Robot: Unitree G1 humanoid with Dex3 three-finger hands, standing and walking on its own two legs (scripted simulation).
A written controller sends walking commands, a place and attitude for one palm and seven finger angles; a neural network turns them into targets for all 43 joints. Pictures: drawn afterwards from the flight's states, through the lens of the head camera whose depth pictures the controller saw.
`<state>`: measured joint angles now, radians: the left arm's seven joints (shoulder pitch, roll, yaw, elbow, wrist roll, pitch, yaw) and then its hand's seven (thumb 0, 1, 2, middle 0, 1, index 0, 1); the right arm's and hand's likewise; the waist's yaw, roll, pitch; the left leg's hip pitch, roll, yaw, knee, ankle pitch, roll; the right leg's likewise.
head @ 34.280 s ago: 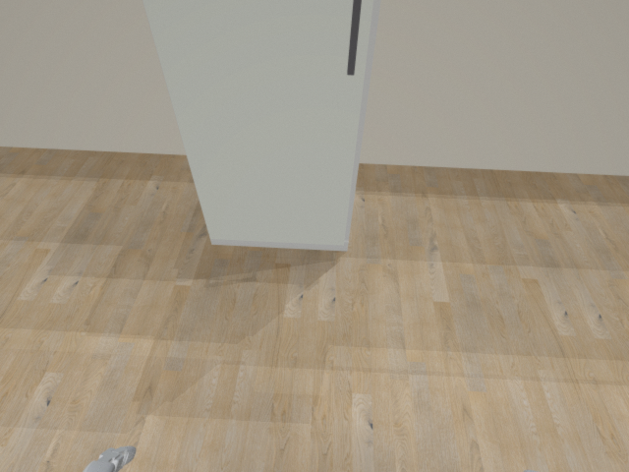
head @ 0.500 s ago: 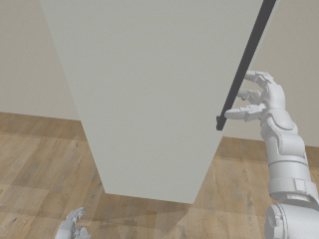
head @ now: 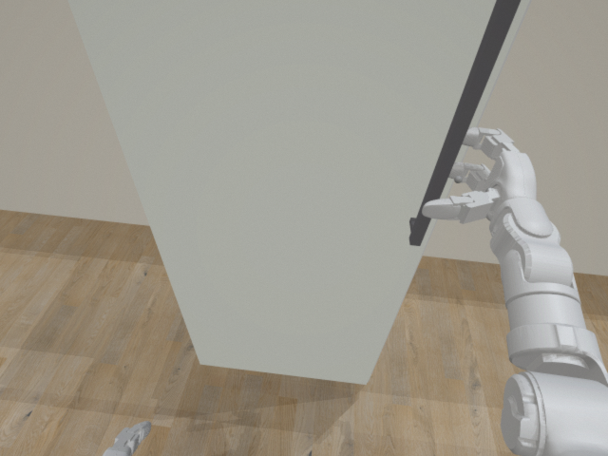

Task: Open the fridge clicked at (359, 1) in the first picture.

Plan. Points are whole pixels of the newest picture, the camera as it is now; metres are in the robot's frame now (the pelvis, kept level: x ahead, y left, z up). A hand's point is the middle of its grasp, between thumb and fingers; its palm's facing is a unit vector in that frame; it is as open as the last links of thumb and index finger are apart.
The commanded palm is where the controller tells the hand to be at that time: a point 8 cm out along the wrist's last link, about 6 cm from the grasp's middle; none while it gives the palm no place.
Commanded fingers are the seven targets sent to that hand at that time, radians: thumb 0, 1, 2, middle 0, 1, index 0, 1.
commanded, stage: slide the fingers in behind the handle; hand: right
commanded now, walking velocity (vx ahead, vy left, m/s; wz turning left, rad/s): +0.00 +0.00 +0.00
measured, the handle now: (462, 103) +0.48 -0.14 +0.27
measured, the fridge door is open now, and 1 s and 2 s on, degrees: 0 0 0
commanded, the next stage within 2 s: move the hooked fingers beside the handle in 0.58 s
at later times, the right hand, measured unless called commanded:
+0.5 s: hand (452, 182) +0.41 -0.14 +0.20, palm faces +0.07 +1.00 +0.00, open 14.0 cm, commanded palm +0.39 -0.19 +0.19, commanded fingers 0.00 0.50 -0.30 0.30 1.20 0.30 1.20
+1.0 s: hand (447, 182) +0.41 -0.14 +0.19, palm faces +0.07 +1.00 +0.01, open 14.1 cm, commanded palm +0.39 -0.19 +0.19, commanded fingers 0.00 0.50 -0.30 0.30 1.20 0.30 1.20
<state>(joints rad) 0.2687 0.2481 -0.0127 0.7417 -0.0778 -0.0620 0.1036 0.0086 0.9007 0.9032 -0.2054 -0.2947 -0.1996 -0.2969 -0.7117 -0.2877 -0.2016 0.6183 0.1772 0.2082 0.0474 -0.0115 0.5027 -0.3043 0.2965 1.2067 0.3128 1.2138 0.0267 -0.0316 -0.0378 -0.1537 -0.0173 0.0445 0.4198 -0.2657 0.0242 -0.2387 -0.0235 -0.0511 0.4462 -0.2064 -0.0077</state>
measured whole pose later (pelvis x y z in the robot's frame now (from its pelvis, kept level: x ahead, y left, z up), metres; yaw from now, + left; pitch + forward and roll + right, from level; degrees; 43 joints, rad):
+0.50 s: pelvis +0.00 +0.00 +0.00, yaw +0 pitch -1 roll +0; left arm 0.21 0.24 -0.02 0.72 -0.07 -0.05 0.10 0.01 0.90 0.90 -0.21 -0.29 -0.20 -0.30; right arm -0.66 -0.25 -0.17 0.50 0.17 0.26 0.00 -0.01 0.50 -0.30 0.29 1.20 0.30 1.19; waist 0.01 -0.03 -0.03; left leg -0.13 -0.02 0.04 0.41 -0.26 0.03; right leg -0.21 -0.03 -0.05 0.43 -0.19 0.00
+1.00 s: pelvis +0.00 +0.01 +0.00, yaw +1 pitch -1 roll +0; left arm 0.22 0.24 -0.03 0.72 -0.07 -0.03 0.10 0.01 0.90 0.90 -0.21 -0.29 -0.20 -0.30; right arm -0.62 -0.24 -0.19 0.46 0.18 0.28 0.00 -0.01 0.50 -0.30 0.26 1.18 0.29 1.19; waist 0.01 -0.03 -0.04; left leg -0.11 -0.03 0.04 0.40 -0.26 0.03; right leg -0.19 -0.03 -0.06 0.41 -0.20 0.00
